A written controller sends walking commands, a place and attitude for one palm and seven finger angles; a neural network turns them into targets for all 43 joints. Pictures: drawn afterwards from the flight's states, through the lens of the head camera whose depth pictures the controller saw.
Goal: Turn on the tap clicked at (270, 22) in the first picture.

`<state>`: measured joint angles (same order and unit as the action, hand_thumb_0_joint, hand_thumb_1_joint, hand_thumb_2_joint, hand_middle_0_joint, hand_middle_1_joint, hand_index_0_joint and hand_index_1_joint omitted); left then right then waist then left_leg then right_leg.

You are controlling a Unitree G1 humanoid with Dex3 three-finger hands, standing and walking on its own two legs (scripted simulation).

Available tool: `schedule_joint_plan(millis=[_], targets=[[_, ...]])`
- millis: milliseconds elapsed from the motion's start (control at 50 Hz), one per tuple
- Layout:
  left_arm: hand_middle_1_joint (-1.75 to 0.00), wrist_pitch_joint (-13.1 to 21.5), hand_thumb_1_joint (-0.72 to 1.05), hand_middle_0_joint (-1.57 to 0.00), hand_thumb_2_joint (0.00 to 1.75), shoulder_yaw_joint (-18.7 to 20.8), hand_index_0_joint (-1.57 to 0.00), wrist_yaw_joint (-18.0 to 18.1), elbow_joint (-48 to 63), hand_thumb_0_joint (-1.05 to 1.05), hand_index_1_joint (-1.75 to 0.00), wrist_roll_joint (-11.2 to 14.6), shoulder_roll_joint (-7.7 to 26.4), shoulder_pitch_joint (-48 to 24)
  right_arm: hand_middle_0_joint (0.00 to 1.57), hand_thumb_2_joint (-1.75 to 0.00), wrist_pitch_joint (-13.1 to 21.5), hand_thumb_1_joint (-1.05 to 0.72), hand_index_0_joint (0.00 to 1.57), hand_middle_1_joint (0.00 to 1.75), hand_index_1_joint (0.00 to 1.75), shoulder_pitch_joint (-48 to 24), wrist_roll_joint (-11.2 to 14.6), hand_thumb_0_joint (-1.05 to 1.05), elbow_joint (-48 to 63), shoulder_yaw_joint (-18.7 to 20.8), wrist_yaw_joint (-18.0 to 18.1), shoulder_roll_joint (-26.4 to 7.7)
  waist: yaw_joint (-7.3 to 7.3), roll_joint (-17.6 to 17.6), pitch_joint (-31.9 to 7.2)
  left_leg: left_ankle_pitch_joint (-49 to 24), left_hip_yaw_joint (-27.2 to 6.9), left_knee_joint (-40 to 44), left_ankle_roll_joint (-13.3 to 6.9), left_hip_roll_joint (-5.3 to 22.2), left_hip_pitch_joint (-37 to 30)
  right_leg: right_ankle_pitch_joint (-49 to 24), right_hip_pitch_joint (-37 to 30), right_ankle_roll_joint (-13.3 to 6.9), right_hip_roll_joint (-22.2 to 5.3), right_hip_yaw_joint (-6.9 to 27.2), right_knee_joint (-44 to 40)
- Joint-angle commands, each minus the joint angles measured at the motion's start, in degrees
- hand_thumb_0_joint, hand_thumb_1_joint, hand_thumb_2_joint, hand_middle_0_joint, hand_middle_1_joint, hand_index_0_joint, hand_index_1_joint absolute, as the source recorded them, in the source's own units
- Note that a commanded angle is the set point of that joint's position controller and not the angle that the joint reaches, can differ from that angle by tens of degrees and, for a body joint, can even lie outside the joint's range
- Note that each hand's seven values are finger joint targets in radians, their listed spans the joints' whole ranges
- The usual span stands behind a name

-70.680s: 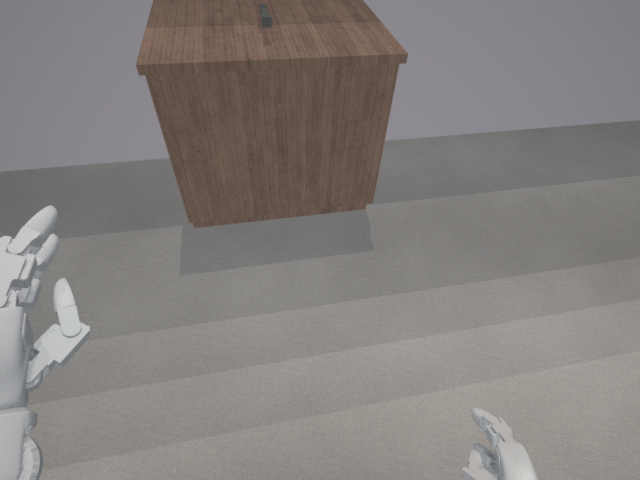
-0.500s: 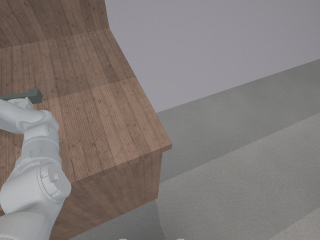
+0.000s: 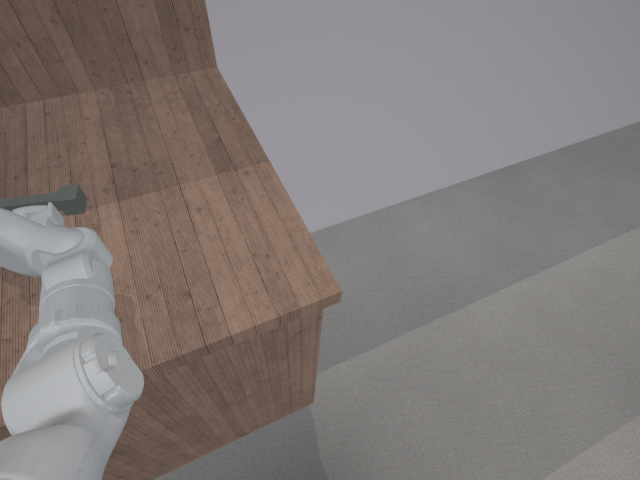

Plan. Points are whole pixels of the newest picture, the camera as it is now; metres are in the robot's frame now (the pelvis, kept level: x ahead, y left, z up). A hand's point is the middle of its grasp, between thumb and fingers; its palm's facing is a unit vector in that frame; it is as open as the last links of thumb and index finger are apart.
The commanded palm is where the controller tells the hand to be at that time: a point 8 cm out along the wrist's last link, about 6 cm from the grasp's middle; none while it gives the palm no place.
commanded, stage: lift the hand up off the lever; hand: left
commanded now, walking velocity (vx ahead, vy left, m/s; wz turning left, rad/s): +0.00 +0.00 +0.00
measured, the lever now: (72, 199) +0.48 +0.30 +0.07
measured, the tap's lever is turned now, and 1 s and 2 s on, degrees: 78 78 78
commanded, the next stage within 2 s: draw the hand back beside the body in 0.14 s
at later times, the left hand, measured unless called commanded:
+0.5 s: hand (35, 209) +0.41 +0.30 +0.13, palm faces +0.72 -0.69 -0.04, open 7.7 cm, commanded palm +0.36 +0.31 +0.17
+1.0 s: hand out of the picture +0.30 +0.28 +0.17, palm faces +0.44 -0.86 -0.26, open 7.6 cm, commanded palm +0.26 +0.31 +0.18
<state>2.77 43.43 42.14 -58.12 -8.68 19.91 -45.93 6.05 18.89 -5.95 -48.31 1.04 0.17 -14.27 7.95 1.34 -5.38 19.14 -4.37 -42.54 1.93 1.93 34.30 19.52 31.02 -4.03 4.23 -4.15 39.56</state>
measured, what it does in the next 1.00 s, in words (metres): stands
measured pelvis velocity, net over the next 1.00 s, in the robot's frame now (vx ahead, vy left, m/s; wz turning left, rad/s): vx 0.00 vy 0.02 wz -0.03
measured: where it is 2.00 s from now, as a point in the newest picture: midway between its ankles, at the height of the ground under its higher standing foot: outside the picture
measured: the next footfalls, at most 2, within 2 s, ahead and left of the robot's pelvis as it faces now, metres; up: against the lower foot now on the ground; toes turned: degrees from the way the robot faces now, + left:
none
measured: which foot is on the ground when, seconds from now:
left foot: down 0.00-1.00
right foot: down 0.00-1.00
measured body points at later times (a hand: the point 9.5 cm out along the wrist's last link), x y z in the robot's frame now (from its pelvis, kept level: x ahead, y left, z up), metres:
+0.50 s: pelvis +0.01 +0.01 +0.02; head +0.02 +0.00 +0.46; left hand +0.37 +0.33 +0.13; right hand +0.06 -0.26 -0.11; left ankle +0.02 +0.14 -0.71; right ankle +0.00 -0.08 -0.71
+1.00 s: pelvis +0.00 +0.02 +0.03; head +0.00 +0.01 +0.48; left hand +0.27 +0.33 +0.18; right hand +0.17 -0.22 -0.07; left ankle +0.02 +0.14 -0.71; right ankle +0.00 -0.08 -0.71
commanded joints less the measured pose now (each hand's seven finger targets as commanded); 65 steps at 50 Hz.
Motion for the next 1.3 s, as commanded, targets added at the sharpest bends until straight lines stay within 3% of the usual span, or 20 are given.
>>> schedule_joint_plan(millis=[0,220,240,260,320,420,440,480,540,600,660,700,760,800,900,980,1060,1100,1200,1280], targets=[[-0.15,12.0,0.90,-0.15,0.90,-10.3,-0.15,-0.8,31.0,0.00,-0.15,-8.5,34.8,-45.4,0.20,-0.90,1.8,-0.90,0.20,0.30,0.30,4.0,0.3,0.00,4.0,2.7,1.0,-9.1,-0.62,15.9,-27.3,-14.9,2.6,3.2,-4.6,-1.8,-14.6,-19.2,-11.9,2.8,-2.8,3.8,-5.0],[-0.15,12.3,0.90,-0.15,0.90,-11.0,-0.15,0.3,33.0,0.00,-0.15,-8.6,32.5,-45.8,0.20,-0.90,3.0,-0.90,0.20,0.30,0.30,4.4,-0.1,0.00,3.4,2.9,0.5,-9.0,-0.88,16.1,-29.1,-17.3,1.9,3.2,-4.0,-1.8,-17.4,-19.1,-10.1,2.4,-2.2,2.5,-4.2],[-0.15,10.1,0.90,-0.15,0.90,-15.5,-0.15,-6.7,33.2,0.00,-0.15,-4.3,28.8,-43.8,0.20,-0.90,2.1,-0.90,0.20,0.30,0.30,2.5,1.7,0.00,4.2,2.8,1.2,-9.5,0.12,14.7,-30.6,-19.1,2.8,3.2,-3.8,-1.5,-21.1,-22.8,-12.9,2.5,-2.1,3.8,-4.5],[-0.16,9.5,0.90,-0.15,0.90,-14.0,-0.15,-10.2,37.0,0.00,-0.16,-2.5,31.1,-45.5,0.20,-0.90,2.1,-0.90,0.20,0.30,0.30,3.3,2.0,0.00,5.1,2.9,1.9,-9.7,-1.04,16.4,-32.5,-21.4,3.5,3.8,-3.9,-2.0,-22.9,-25.9,-15.8,2.4,-2.2,4.1,-5.6],[-0.16,8.3,0.90,-0.16,0.90,-14.3,-0.16,-14.7,43.7,0.00,-0.16,0.3,30.1,-41.5,0.20,-0.90,1.9,-0.90,0.20,0.30,0.30,2.5,2.9,0.00,6.5,2.7,2.8,-8.9,-2.55,18.7,-33.3,-26.9,3.5,5.4,-3.4,-2.0,-26.6,-29.4,-18.3,1.9,-1.9,3.6,-6.6],[-0.18,7.0,0.90,-0.16,0.90,-17.3,-0.16,-19.5,52.3,0.00,-0.18,4.4,22.9,-26.1,0.20,-0.90,2.7,-0.90,0.20,0.30,0.30,-1.9,4.0,0.00,8.8,2.0,3.9,-7.9,-4.51,16.8,-25.0,-25.0,3.2,8.8,-3.2,-1.8,-26.9,-26.0,-17.9,1.7,-1.4,3.1,-8.6],[-0.18,6.9,0.90,-0.16,0.90,-11.4,-0.16,-21.1,43.9,0.00,-0.18,6.7,35.1,-15.2,0.20,-0.90,2.9,-0.90,0.20,0.30,0.30,-0.4,5.5,0.00,7.6,2.7,2.8,-10.0,-6.31,17.0,-23.2,-21.7,3.5,12.0,-2.3,-1.7,-27.6,-24.0,-19.9,2.4,-2.6,4.1,-9.9],[-0.19,8.0,0.90,-0.16,0.90,-15.5,-0.16,-23.8,44.3,0.00,-0.19,8.1,28.9,-9.6,0.20,-0.90,2.9,-0.90,0.20,0.30,0.30,-2.7,6.1,0.00,9.7,2.7,2.4,-8.9,-6.04,8.3,-17.3,-17.5,4.1,14.8,-2.8,-2.0,-23.5,-22.3,-22.9,2.9,-2.7,4.1,-11.9],[-0.20,8.9,0.90,-0.17,0.90,-21.4,-0.17,-27.4,40.4,0.00,-0.20,10.1,20.7,-1.5,0.20,-0.90,2.2,-0.90,0.20,0.30,0.30,-5.5,7.2,0.00,11.0,2.4,2.6,-8.2,-6.21,1.3,-9.1,-13.2,5.2,17.2,-3.6,-2.1,-22.3,-18.4,-22.6,3.4,-2.8,4.4,-14.6],[-0.21,7.0,0.90,-0.17,0.90,-27.9,-0.17,-31.7,30.0,0.00,-0.21,12.1,9.8,14.9,0.20,-0.90,0.0,-0.90,0.20,0.30,0.30,-6.8,8.6,0.00,12.3,2.5,2.4,-7.8,-6.66,-8.0,1.1,-7.9,6.5,18.5,-4.5,-2.2,-19.6,-13.7,-21.0,4.2,-3.1,5.0,-18.3],[-0.22,6.0,0.90,-0.17,0.90,-28.5,-0.17,-34.7,34.1,0.00,-0.22,13.6,9.9,20.2,0.20,-0.90,-2.1,-0.90,0.20,0.30,0.30,-8.1,9.7,0.00,14.1,2.4,2.7,-8.6,-7.53,-10.2,3.8,-6.2,6.6,19.4,-4.9,-2.2,-22.0,-8.7,-20.3,4.4,-4.0,5.9,-21.2],[-0.22,5.6,0.90,-0.17,0.90,-26.8,-0.17,-35.9,35.6,0.00,-0.22,14.0,11.5,23.4,0.20,-0.90,-3.3,-0.90,0.20,0.30,0.30,-9.6,9.9,0.00,14.8,2.1,2.8,-8.8,-8.34,-8.6,5.2,-6.7,6.4,20.3,-4.8,-2.4,-22.9,-8.9,-20.8,4.2,-4.1,5.6,-21.9],[-0.23,7.0,0.90,-0.18,0.90,-23.0,-0.18,-35.7,48.1,0.00,-0.23,13.7,16.6,18.8,0.20,-0.90,-3.4,-0.90,0.20,0.30,0.30,-13.1,8.9,0.00,16.4,1.8,3.3,-7.8,-9.08,-5.2,0.0,-8.3,6.2,20.8,-4.6,-2.5,-25.8,-10.7,-23.5,4.2,-4.3,6.2,-21.8],[-0.24,8.4,0.90,-0.18,0.90,-20.3,-0.18,-34.7,58.0,0.00,-0.24,12.7,21.0,13.6,0.20,-0.90,-2.9,-0.90,0.20,0.30,0.30,-15.7,8.2,0.00,16.8,1.2,3.8,-7.2,-9.50,3.9,-3.2,-8.6,5.9,21.1,-4.1,-2.8,-27.7,-10.5,-24.5,3.6,-4.3,6.2,-22.1],[-0.25,10.5,0.90,-0.18,0.90,-18.6,-0.18,-31.8,74.8,0.00,-0.25,11.5,20.7,17.5,0.20,-0.90,0.2,-0.90,0.20,0.30,0.30,-16.1,6.5,0.00,17.3,0.4,5.1,-6.0,-9.91,13.4,-10.0,-15.0,4.5,22.0,-2.6,-2.6,-34.8,-15.5,-27.1,2.3,-3.1,4.2,-21.2],[-0.26,9.3,0.90,-0.19,0.90,-24.9,-0.19,-32.3,71.3,0.00,-0.26,12.3,10.0,30.8,0.20,-0.90,1.5,-0.90,0.20,0.30,0.30,-15.9,6.3,0.00,16.4,0.6,5.0,-5.3,-9.43,6.6,-4.2,-16.8,4.8,23.4,-2.5,-1.9,-33.9,-16.8,-26.6,2.5,-2.4,3.6,-21.7],[-0.28,7.7,0.90,-0.19,0.90,-27.1,-0.19,-34.6,68.0,0.00,-0.28,13.3,5.9,42.1,0.20,-0.90,0.2,-0.90,0.20,0.30,0.30,-16.1,6.8,0.00,16.4,1.1,4.3,-5.7,-9.75,-4.1,1.8,-15.6,5.3,24.8,-3.2,-1.4,-31.3,-15.8,-26.4,3.2,-2.3,3.5,-22.9],[-0.28,7.1,0.90,-0.19,0.90,-26.1,-0.19,-35.5,68.4,0.00,-0.28,13.7,6.2,46.9,0.20,-0.90,-0.6,-0.90,0.20,0.30,0.30,-16.5,6.8,0.00,16.7,1.3,4.0,-5.9,-10.40,-3.9,3.7,-16.0,5.6,25.1,-3.3,-1.5,-30.8,-16.2,-26.6,3.1,-2.3,3.4,-23.5],[-0.30,7.9,0.90,-0.20,0.90,-20.5,-0.20,-35.5,84.0,0.00,-0.30,13.0,11.8,50.6,0.20,-0.90,-0.9,-0.90,0.20,0.30,0.30,-17.1,5.8,0.00,18.6,1.1,3.5,-5.1,-11.79,2.5,-4.0,-26.2,5.0,23.7,-2.3,-1.5,-34.2,-23.8,-31.5,2.6,-2.4,3.6,-21.7],[-0.30,7.5,0.90,-0.20,0.90,-20.4,-0.20,-34.8,90.2,0.00,-0.30,12.5,11.0,55.8,0.20,-0.90,-0.4,-0.90,0.20,0.30,0.30,-17.1,5.3,0.00,19.4,0.7,3.4,-4.1,-11.64,3.2,-3.1,-28.3,5.2,22.8,-1.9,-1.4,-33.8,-24.9,-31.3,2.7,-2.5,3.5,-21.7]])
